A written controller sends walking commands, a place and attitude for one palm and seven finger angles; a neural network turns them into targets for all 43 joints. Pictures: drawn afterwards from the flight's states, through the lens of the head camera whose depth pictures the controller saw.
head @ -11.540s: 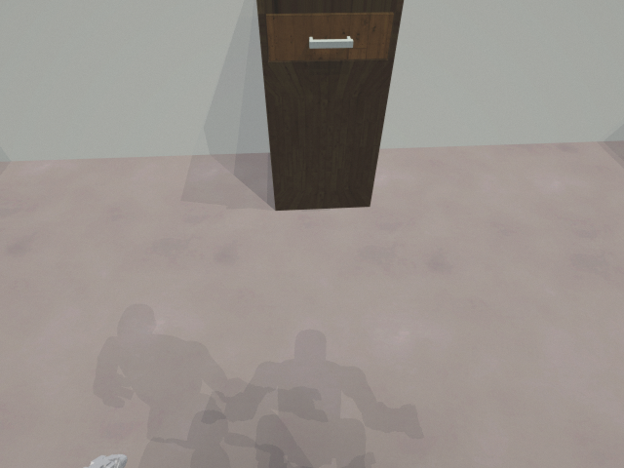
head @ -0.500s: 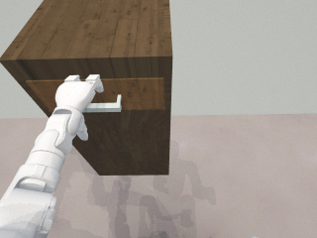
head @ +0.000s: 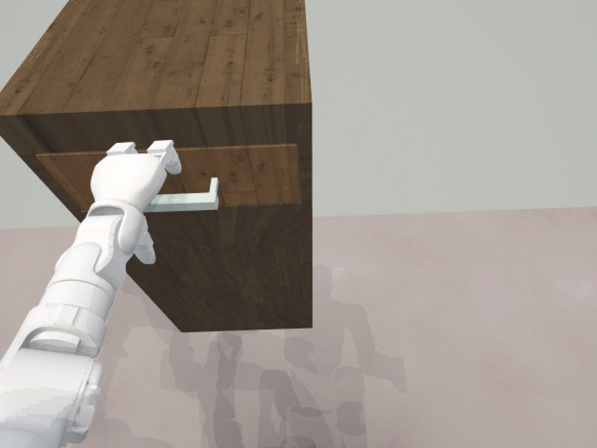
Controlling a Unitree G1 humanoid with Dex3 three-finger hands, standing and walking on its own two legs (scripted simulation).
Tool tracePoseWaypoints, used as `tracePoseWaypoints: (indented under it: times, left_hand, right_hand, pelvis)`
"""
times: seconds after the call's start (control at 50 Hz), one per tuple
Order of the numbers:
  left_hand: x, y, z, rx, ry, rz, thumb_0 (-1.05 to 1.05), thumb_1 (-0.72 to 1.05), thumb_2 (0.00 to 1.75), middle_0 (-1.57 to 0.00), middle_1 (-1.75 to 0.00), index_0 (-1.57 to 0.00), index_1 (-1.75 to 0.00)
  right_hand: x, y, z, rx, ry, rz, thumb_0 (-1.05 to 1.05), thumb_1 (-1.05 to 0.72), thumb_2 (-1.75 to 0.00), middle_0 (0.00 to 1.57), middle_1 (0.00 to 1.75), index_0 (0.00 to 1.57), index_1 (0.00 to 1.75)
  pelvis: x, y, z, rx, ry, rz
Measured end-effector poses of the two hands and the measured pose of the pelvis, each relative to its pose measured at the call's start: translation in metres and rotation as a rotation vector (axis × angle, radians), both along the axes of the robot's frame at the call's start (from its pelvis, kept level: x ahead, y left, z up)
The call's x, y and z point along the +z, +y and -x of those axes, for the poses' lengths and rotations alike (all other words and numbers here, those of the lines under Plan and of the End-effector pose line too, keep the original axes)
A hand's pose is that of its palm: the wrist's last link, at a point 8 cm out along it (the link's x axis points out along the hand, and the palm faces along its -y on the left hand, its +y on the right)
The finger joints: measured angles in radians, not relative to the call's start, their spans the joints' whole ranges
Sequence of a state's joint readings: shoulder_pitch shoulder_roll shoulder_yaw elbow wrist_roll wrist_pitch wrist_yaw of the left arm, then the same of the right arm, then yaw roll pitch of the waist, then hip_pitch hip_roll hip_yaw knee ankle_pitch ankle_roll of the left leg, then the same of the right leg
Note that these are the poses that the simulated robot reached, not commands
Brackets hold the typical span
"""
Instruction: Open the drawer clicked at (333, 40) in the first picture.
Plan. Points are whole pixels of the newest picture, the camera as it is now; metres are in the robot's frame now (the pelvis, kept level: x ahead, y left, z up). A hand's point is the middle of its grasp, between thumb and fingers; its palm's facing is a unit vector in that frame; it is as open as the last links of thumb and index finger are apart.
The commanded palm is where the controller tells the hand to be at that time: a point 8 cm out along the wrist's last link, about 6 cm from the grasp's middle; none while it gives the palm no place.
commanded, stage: move the hooked fingers above the handle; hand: left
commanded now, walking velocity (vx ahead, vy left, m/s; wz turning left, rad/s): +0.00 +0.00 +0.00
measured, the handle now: (176, 193) +0.49 +0.22 +0.01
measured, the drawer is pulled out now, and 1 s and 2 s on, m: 0.00 0.00 0.00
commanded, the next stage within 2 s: lower the fingers behind the handle in 0.30 s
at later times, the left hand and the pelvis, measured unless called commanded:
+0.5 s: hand (152, 203) +0.43 +0.22 +0.06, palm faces -0.03 -0.01 -1.00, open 13.8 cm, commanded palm +0.41 +0.23 +0.12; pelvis +0.00 +0.00 +0.00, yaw +1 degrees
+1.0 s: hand (163, 219) +0.43 +0.22 +0.03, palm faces -0.04 -0.01 -1.00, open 13.8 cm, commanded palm +0.41 +0.23 +0.08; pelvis +0.00 +0.00 +0.00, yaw +0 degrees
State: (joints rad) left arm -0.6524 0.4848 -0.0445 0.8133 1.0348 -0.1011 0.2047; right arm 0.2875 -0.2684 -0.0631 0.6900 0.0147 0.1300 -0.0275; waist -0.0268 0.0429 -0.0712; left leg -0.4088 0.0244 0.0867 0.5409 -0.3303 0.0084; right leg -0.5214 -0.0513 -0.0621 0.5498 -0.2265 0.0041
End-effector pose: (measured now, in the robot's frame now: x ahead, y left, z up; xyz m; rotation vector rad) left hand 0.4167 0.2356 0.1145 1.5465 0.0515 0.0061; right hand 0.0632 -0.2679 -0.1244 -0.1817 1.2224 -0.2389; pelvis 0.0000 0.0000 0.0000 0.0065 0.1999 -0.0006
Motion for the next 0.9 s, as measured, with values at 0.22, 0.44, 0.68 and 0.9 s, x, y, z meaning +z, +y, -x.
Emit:
tracePoseWaypoints:
  times: [0.22,0.44,0.68,0.9]
  left_hand:
    - [0.005,-0.007,0.007,-0.013,-0.015,0.0,0.0,-0.49,0.3,-0.32,-1.2,-0.32,-1.2]
    - [0.005,-0.008,0.006,-0.009,0.001,-0.02,0.0,-0.49,0.3,-0.32,-1.2,-0.32,-1.2]
    - [-0.012,-0.02,0.003,-0.036,-0.002,0.001,0.0,-0.49,0.3,-0.32,-1.2,-0.32,-1.2]
    - [-0.025,-0.014,0.004,0.0,-0.002,-0.015,0.0,-0.49,0.3,-0.32,-1.2,-0.32,-1.2]
  right_hand:
    - [0.003,0.004,-0.019,0.03,-0.058,-0.011,0.0,-0.91,-0.89,0.2,0.3,0.2,0.3]
    - [0.001,0.007,-0.02,0.042,-0.059,-0.016,0.0,-0.91,-0.89,0.2,0.3,0.2,0.3]
    - [-0.004,0.001,0.001,0.014,-0.004,-0.015,0.0,-0.91,-0.89,0.2,0.3,0.2,0.3]
    - [-0.006,-0.003,0.012,-0.009,0.02,-0.006,0.0,-0.91,-0.89,0.2,0.3,0.2,0.3]
  pelvis:
    - [0.001,-0.001,0.002,0.003,-0.015,-0.002]
    - [0.001,-0.002,0.004,0.01,-0.019,-0.003]
    - [-0.001,-0.002,0.002,-0.002,0.005,-0.003]
    - [-0.003,-0.004,0.003,-0.003,0.023,-0.003]
